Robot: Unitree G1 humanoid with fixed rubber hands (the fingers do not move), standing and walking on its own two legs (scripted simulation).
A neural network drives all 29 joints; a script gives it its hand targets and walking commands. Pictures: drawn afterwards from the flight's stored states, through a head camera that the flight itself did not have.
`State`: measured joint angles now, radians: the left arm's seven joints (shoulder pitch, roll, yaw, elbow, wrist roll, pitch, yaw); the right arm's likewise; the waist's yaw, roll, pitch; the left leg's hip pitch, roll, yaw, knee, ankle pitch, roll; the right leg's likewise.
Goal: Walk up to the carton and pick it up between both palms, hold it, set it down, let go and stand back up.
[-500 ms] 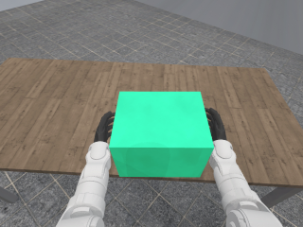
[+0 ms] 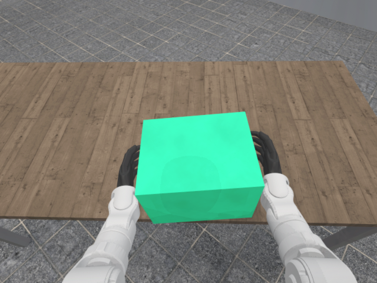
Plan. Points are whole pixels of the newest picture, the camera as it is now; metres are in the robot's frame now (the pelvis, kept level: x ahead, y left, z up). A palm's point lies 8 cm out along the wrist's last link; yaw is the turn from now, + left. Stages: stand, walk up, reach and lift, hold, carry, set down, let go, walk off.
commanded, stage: set down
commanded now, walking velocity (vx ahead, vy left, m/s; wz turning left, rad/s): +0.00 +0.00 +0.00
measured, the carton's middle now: (198, 169) +0.38 -0.01 -0.01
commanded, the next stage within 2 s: none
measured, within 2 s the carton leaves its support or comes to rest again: rests again in 0.96 s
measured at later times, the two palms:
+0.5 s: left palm (131, 187) +0.36 +0.15 -0.05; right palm (265, 174) +0.36 -0.18 -0.03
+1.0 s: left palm (122, 189) +0.34 +0.16 -0.02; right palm (276, 181) +0.34 -0.20 -0.03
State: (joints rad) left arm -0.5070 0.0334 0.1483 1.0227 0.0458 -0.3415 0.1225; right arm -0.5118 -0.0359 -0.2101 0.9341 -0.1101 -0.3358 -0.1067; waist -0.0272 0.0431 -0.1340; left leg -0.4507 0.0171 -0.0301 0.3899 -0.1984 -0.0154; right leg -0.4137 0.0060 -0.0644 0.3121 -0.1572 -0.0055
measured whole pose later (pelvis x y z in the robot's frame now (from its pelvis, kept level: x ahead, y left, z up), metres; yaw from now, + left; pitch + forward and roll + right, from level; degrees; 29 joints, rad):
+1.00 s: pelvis -0.03 -0.02 -0.03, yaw -1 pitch +19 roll -1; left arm -0.63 0.13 0.06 1.23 -0.14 -0.48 0.11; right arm -0.62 -0.14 -0.02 1.18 0.14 -0.39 -0.09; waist 0.01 0.02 -0.21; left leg -0.72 0.04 -0.02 0.68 -0.29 -0.03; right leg -0.72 0.02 -0.05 0.65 -0.27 -0.03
